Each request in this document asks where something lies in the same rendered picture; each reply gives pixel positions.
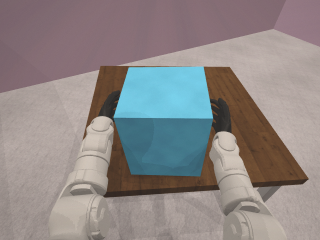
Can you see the table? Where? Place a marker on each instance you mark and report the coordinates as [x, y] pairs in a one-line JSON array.
[[267, 160]]

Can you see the right robot hand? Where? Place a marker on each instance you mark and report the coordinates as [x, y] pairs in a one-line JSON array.
[[223, 117]]

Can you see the right robot upper arm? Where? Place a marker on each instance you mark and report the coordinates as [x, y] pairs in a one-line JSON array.
[[246, 225]]

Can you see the carton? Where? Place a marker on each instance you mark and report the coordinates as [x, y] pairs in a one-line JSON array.
[[164, 119]]

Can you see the left robot forearm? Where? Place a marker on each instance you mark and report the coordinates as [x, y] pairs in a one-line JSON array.
[[89, 175]]

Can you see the left robot upper arm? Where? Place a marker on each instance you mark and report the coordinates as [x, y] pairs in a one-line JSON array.
[[80, 217]]

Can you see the right robot forearm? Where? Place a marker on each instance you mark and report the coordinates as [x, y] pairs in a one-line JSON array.
[[237, 192]]

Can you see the left robot hand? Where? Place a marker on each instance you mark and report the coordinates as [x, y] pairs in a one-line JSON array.
[[109, 104]]

